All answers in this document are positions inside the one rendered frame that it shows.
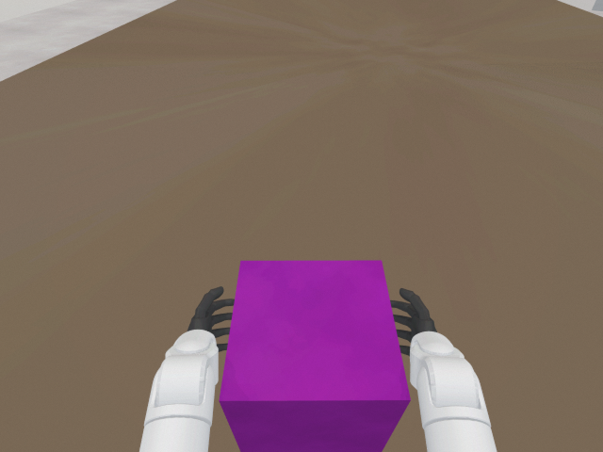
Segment right robot forearm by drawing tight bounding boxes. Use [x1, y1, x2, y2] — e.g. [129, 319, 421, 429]
[410, 331, 497, 452]

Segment right robot hand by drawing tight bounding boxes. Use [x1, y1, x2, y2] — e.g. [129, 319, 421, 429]
[390, 288, 437, 356]

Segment left robot hand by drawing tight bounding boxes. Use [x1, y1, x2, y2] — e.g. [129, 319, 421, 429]
[187, 286, 235, 352]

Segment left robot forearm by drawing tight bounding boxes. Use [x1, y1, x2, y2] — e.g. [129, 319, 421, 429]
[139, 330, 219, 452]

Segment carton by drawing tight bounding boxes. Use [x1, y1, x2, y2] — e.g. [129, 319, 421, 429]
[219, 261, 411, 452]

